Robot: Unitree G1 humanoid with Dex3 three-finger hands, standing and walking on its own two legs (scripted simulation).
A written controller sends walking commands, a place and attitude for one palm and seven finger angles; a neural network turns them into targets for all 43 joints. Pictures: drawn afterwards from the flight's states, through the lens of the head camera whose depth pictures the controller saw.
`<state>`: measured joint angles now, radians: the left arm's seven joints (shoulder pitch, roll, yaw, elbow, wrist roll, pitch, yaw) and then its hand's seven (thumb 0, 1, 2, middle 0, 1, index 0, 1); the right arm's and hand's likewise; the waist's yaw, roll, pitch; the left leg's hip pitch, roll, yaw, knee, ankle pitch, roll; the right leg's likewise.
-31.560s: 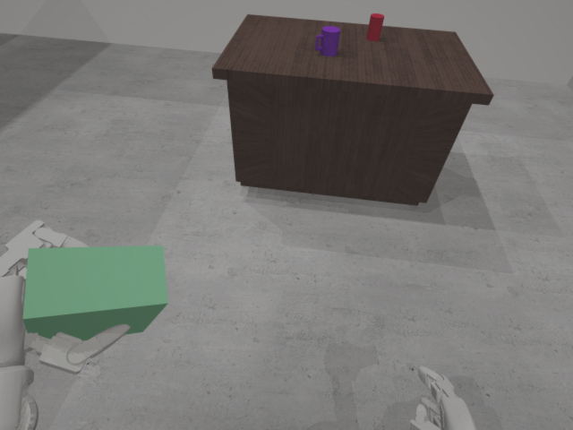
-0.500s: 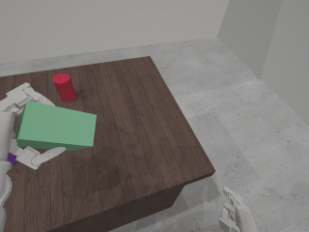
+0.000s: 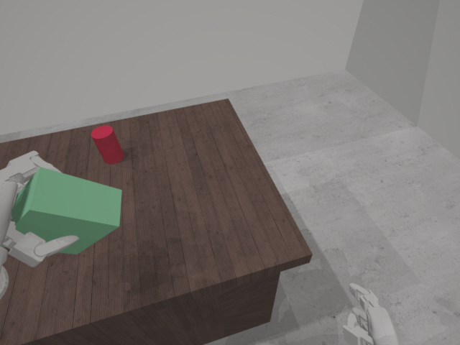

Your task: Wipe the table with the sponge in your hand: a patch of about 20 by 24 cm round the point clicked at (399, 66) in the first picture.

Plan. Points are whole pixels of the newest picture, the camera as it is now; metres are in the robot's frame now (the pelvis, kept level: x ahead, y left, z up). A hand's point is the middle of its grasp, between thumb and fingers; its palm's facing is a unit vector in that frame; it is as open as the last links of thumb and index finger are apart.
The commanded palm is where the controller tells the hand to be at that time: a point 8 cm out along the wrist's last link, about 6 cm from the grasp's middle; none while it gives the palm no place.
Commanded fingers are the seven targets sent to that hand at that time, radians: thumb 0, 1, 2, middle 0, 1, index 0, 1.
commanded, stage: turn the palm down, sponge in hand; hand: left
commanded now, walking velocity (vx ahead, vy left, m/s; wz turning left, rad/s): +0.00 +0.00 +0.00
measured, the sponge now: (73, 219) +0.25 +0.27 +0.13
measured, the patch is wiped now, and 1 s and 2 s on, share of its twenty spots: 0.00 0.00 0.00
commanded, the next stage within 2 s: move the sponge above the wiping area in 1.64 s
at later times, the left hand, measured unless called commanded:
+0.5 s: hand (56, 226) +0.24 +0.30 +0.13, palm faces +0.15 -0.39 -0.91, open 10.3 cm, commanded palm +0.21 +0.30 +0.18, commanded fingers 0.00 0.10 1.30 -1.20 -1.60 -1.20 -1.60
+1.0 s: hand (57, 232) +0.24 +0.32 +0.10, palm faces -0.01 -0.21 -0.98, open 10.3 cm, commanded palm +0.21 +0.32 +0.17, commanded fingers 0.00 0.10 1.30 -1.20 -1.60 -1.20 -1.60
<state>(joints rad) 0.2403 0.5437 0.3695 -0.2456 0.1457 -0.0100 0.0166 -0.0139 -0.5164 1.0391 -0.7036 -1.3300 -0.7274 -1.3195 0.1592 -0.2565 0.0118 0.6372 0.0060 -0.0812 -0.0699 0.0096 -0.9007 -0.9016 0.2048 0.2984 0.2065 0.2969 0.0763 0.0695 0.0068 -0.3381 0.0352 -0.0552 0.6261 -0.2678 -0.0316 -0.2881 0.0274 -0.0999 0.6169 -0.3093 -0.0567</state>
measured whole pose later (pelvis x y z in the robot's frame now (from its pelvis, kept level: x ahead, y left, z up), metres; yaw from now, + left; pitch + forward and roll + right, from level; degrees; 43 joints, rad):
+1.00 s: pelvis +0.01 +0.05 +0.01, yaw -2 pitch -2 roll +0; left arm 0.22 0.53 -0.02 -0.26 0.76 0.33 -0.03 -0.01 -0.51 1.04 -0.70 -1.33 -0.73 -1.32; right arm 0.06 -0.24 0.06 0.60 0.04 0.01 -0.10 0.01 -0.90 -0.90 0.20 0.30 0.21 0.30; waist 0.12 0.10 0.01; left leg -0.25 -0.02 0.01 0.52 -0.23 0.02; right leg -0.21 -0.02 -0.03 0.51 -0.26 0.01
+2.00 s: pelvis +0.02 +0.02 +0.02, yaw -3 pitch -3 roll +0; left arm 0.16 0.51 -0.01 -0.12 0.89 0.34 0.03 -0.01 -0.51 1.04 -0.71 -1.32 -0.73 -1.31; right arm 0.02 -0.25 0.03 0.69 0.05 0.00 -0.07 0.01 -0.90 -0.90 0.20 0.30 0.20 0.30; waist 0.12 0.10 0.00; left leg -0.16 0.02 0.01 0.43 -0.21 -0.01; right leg -0.14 0.02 -0.03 0.43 -0.24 -0.03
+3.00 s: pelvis +0.02 +0.03 +0.02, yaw -3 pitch -3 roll +0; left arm 0.12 0.41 -0.14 0.01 0.93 0.44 0.04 -0.01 -0.51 1.04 -0.70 -1.32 -0.72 -1.32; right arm 0.02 -0.26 0.02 0.70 0.06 0.03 -0.05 0.01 -0.90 -0.90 0.20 0.30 0.20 0.30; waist 0.11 0.11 -0.01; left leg -0.18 0.01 0.01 0.43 -0.20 0.00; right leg -0.15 0.01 -0.03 0.44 -0.23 -0.02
